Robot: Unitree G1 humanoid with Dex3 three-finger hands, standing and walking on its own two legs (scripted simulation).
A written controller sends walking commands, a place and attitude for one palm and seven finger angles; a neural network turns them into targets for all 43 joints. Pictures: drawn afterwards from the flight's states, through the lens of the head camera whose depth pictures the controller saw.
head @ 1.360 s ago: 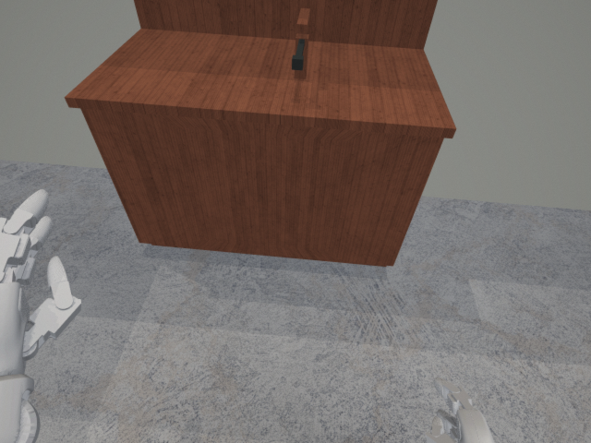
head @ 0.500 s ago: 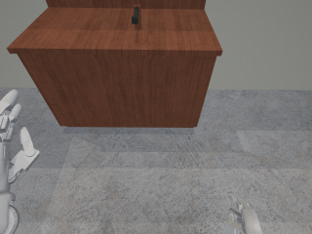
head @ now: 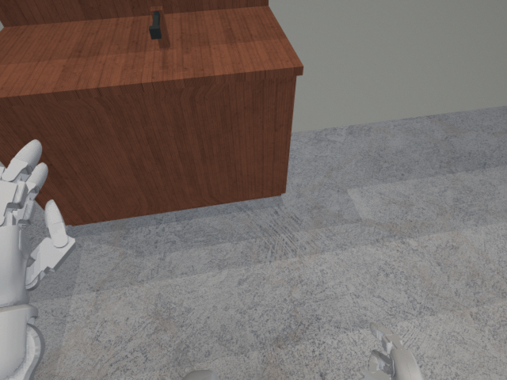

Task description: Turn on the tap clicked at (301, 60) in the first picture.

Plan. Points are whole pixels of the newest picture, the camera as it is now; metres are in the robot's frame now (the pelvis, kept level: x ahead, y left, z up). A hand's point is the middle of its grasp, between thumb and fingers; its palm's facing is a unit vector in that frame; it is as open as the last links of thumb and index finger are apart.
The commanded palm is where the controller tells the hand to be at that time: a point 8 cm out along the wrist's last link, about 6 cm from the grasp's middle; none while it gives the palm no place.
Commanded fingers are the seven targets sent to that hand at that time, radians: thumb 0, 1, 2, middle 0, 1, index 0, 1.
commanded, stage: take the last steps up to it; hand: left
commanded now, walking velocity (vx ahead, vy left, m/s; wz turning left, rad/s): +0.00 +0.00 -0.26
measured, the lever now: (155, 32) +0.96 +0.37 +0.11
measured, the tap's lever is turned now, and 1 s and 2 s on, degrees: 0 0 0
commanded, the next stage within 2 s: none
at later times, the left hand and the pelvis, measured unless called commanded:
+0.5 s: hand (79, 236) +0.23 +0.22 +0.18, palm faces +0.36 -0.85 -0.39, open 7.5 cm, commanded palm +0.18 +0.26 +0.20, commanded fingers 0.00 0.90 0.90 -0.20 -0.30 -0.20 -0.30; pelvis +0.00 +0.00 +0.01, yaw -5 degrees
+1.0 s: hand (82, 169) +0.33 +0.26 +0.19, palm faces +0.37 -0.85 -0.37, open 7.5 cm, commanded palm +0.26 +0.30 +0.20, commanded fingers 0.00 0.90 0.90 -0.20 -0.30 -0.20 -0.30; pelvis +0.08 +0.03 +0.01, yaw -5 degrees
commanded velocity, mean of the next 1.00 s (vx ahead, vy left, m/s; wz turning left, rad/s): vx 0.28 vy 0.09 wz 0.01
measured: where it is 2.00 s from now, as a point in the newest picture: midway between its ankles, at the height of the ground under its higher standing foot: (264, 352)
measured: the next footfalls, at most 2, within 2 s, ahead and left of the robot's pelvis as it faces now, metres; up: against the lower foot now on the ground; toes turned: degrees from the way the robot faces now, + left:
left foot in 0.20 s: +0.01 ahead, +0.13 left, +0.00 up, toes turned +0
right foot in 0.48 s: +0.04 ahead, -0.11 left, +0.00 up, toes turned -13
